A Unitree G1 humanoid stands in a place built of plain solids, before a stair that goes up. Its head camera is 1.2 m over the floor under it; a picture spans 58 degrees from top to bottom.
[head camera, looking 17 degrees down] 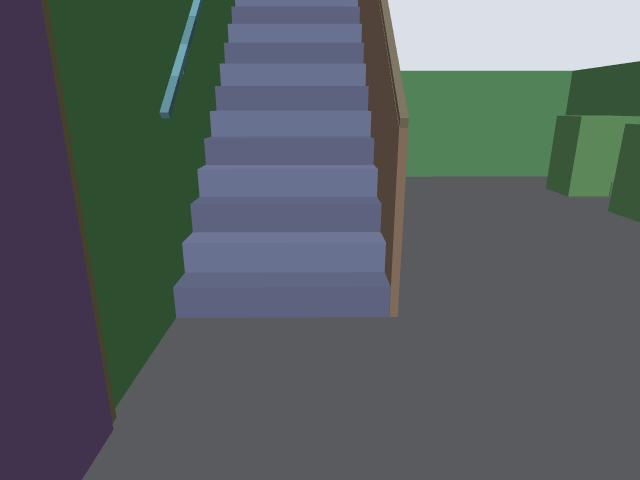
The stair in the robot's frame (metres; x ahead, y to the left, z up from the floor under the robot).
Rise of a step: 0.20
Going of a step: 0.24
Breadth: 1.28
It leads straight ahead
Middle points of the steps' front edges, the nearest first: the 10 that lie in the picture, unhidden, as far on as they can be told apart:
2.34 0.22 0.20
2.58 0.22 0.39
2.83 0.23 0.59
3.07 0.23 0.78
3.31 0.23 0.98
3.55 0.23 1.18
3.79 0.23 1.37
4.03 0.23 1.57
4.28 0.24 1.76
4.52 0.24 1.96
